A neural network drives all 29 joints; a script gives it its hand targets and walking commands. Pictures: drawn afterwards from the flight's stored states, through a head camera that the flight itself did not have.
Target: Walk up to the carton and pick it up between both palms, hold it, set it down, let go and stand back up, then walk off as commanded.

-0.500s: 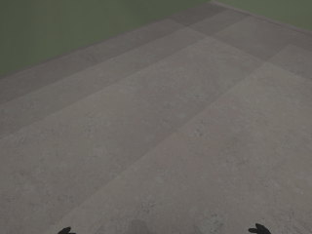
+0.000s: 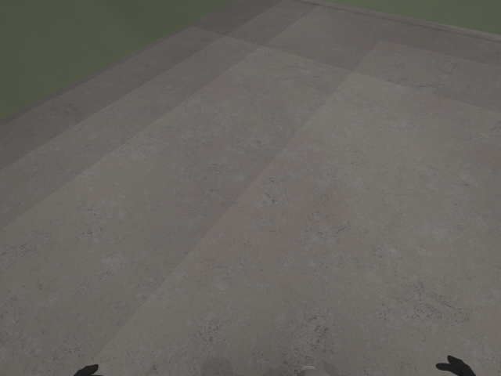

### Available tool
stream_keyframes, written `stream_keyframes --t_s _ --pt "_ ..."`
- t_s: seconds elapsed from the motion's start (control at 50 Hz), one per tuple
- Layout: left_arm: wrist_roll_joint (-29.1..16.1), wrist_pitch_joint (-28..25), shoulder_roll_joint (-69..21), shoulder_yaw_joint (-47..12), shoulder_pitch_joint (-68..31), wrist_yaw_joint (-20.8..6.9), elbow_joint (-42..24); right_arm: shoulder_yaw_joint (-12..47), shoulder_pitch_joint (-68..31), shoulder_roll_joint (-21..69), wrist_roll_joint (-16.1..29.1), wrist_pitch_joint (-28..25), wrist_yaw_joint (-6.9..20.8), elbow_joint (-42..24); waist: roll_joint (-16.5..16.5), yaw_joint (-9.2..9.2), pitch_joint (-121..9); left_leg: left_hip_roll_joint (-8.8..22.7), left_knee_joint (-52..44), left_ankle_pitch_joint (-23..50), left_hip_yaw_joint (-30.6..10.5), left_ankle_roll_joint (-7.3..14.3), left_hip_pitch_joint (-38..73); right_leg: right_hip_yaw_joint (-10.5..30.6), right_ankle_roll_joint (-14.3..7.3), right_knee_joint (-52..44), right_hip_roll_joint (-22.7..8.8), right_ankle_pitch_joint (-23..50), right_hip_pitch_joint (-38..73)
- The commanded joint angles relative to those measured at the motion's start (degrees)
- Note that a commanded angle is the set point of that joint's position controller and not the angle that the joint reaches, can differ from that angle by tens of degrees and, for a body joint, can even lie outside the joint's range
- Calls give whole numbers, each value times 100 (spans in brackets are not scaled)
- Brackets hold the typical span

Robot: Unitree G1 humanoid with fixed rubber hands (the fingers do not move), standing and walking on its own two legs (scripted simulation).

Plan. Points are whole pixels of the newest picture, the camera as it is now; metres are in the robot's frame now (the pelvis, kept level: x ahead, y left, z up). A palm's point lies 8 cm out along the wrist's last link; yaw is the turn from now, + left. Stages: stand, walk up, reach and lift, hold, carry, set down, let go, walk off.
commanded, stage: walk up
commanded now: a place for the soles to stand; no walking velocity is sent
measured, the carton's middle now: out of the picture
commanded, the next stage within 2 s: none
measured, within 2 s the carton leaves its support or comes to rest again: neither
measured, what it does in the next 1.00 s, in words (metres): steps to the right, turning right: left foot, then right foot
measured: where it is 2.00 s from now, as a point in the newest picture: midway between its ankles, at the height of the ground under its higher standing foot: outside the picture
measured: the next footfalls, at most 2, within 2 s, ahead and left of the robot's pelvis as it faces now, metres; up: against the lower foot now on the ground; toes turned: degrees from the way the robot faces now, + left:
left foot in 0.22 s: +0.10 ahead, +0.07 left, +0.00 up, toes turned +0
right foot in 0.54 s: +0.09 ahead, -0.25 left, +0.00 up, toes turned -21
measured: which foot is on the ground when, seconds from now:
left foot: down 0.00-0.02, up 0.04-0.20, down 0.22-0.54, up 0.56-0.72, down 0.74-1.00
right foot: down 0.00-0.24, up 0.26-0.52, down 0.54-0.76, up 0.78-1.00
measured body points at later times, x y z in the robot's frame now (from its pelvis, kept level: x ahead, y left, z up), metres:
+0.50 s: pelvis +0.03 -0.07 +0.01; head +0.05 -0.07 +0.46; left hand +0.26 +0.16 -0.10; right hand -0.02 -0.43 -0.07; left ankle +0.06 +0.07 -0.71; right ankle +0.05 -0.22 -0.70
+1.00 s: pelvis +0.09 -0.17 +0.00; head +0.10 -0.16 +0.45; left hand +0.38 -0.01 -0.10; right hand -0.06 -0.50 -0.07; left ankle +0.12 -0.03 -0.71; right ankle +0.08 -0.31 -0.70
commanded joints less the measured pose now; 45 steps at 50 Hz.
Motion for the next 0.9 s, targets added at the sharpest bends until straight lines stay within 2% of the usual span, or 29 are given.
stream_keyframes --t_s 0.0,0.02,0.04,0.08,0.14,0.18,0.2,0.22,0.24,0.26,0.28,0.3,0.36,0.4,0.44,0.48,0.5,0.52,0.54,0.56,0.6,0.62,0.68,0.72,0.74,0.76,0.78,0.82,0.88 --pt "306 -64 1768 1092 1374 15 -91 -273 -822 -1114 -270 -37 -90 -445 -1896 1126 -604 3 1894 -1596 192 152 -2487 1770 -880 -2252 -235 -1823 2860" --pt "251 -33 2107 1093 572 91 -414 -186 -820 -1060 -164 17 -114 -551 -2466 864 277 -653 2548 -1962 -252 -29 -3141 3807 -1284 -3927 -611 -2989 1783" --pt "213 30 2065 1091 -179 85 -676 -323 -623 -1486 -126 26 -143 -462 -1910 522 494 -265 2607 -1567 -807 33 -2495 3948 -1282 -4390 -775 -3839 842" --pt "214 73 1808 999 -895 66 -989 -303 131 -1567 -73 -12 -73 -153 -1108 23 402 -257 2126 -1325 -908 18 -1434 3278 -1151 -3809 -491 -3125 351" --pt "230 72 1560 893 -701 37 -1176 -336 519 -1528 -122 -60 -116 -78 -1243 13 275 -574 905 -1234 -648 121 -281 2795 -893 -3602 -22 -2121 -16" --pt "276 60 1403 801 -788 -18 -1373 -305 1019 -1271 -54 -157 -197 25 -1333 -164 -146 -701 -771 -601 -607 158 594 2516 -1100 -3112 69 -1094 -83" --pt "230 74 1210 755 -1107 -55 -1535 -345 1640 -1335 -80 -218 -253 163 -1059 -504 -575 -719 -1988 54 -612 308 2394 1891 -604 -2812 463 -812 -864" --pt "183 46 507 679 -854 -57 -1509 -534 1854 -1877 -261 -195 -280 119 705 -606 -988 498 -2640 -996 -2092 443 3566 891 -79 -1551 1092 -1121 -2069" --pt "381 30 721 721 -880 -11 -1523 -688 1242 -2523 -193 -176 -275 -138 1704 -499 -474 2696 -3187 -2285 -3940 1050 2495 397 9 335 648 -860 -2705" --pt "443 5 1350 817 -936 -10 -1403 -584 720 -2339 -129 -281 -297 -311 814 -256 -225 2765 -2884 -1496 -3593 1101 1875 752 -24 868 104 -326 -2363" --pt "410 -19 1397 847 -737 -72 -1235 -504 484 -2032 -146 -333 -308 -404 5 -42 -312 2565 -2705 -717 -3129 1168 1677 707 -58 995 28 -216 -1882" --pt "352 -24 1409 888 -617 -134 -1100 -477 377 -1831 -142 -355 -302 -432 -132 104 -459 2234 -2500 -195 -2357 1068 1609 617 9 1101 -61 -87 -1451" --pt "284 -75 1272 811 -746 -272 -1089 -513 550 -1994 -218 -378 -246 -420 503 -84 -640 1893 -1931 1368 -1022 906 2022 59 -60 464 -253 -205 -1120" --pt "252 -105 1179 778 -910 -223 -1175 -557 722 -2089 -169 -391 -228 -369 321 -181 -666 2152 -1674 1595 -986 1039 2070 148 -50 66 -297 -349 -1152" --pt "211 -151 1127 728 -1119 -252 -1162 -541 806 -2082 -173 -395 -204 -326 343 -265 -479 1974 -1531 1871 -507 936 1826 -74 -150 -397 -272 -372 -893" --pt "197 -156 1276 802 -471 -205 -1004 -526 280 -2154 -151 -352 -161 -414 883 191 -999 1975 -934 1520 -165 848 1227 -227 -224 -686 -199 -390 302" --pt "216 -188 1416 904 12 -166 -767 -470 418 -2041 -201 -326 -146 -320 260 349 -1266 1445 -66 882 359 658 428 -483 -327 -1068 160 -315 1505" --pt "224 -146 1580 1015 754 -73 -441 -360 135 -1799 -236 -252 -124 -264 -466 812 -1175 999 1287 62 490 479 -826 4 -609 -1450 338 -657 2577" --pt "185 -150 2191 1119 849 12 -476 -240 -97 -1468 -122 -248 -79 -442 -2121 973 -432 -147 2611 -1317 532 75 -2369 2704 -1289 -2755 -388 -1213 2567" --pt "40 -134 2235 1147 437 44 -614 -164 -268 -1363 -19 -231 -120 -555 -2332 819 -82 -211 2926 -1998 -430 -8 -2995 4073 -1662 -3548 -697 -2261 1993" --pt "46 -40 1948 988 -154 78 -769 -214 49 -1595 40 -292 -44 -304 -1157 386 253 49 2292 -1668 -740 -27 -1980 3620 -1782 -3565 -771 -2947 1088" --pt "59 -25 1930 958 -491 89 -957 -200 188 -1600 40 -322 -43 -278 -969 261 169 -41 1785 -1788 -683 -17 -1446 3290 -1703 -3375 -715 -2594 745" --pt "129 -24 1681 802 -345 65 -970 -217 572 -1484 -23 -394 -107 -172 -1225 188 111 -442 109 -1314 -648 148 -440 3060 -1545 -2788 -458 -196 741" --pt "86 -16 1370 714 -760 28 -1200 -283 1522 -1389 -31 -418 -209 78 -1089 -323 -599 -615 -1359 209 -421 278 1544 2080 -1163 -1824 -4 487 -204" --pt "115 -23 904 684 -1212 -4 -1405 -450 2062 -1762 -118 -450 -271 135 108 -709 -971 554 -2462 -970 -2050 630 2994 914 -454 -391 759 -392 -1601" --pt "166 -53 608 615 -1233 17 -1344 -633 1777 -2546 -176 -446 -292 -4 1522 -694 -515 2484 -2845 -1351 -3549 985 3048 379 -157 807 594 -772 -2729" --pt "271 -78 1226 727 -1266 21 -1282 -608 1121 -2562 -83 -531 -265 -165 744 -430 -301 2939 -2520 -501 -3518 1311 2619 638 -62 1212 78 -663 -2620" --pt "159 -194 1313 683 -1189 5 -1066 -567 1125 -2118 -158 -539 -278 -269 75 -357 -597 2336 -1966 1254 -2250 1141 2629 523 -124 1349 45 -510 -2062" --pt "120 -252 1117 657 -1294 -131 -1014 -577 1297 -2102 -157 -494 -240 -247 665 -504 -401 1873 -1468 2507 -844 1024 2534 36 -81 406 -40 -423 -1544"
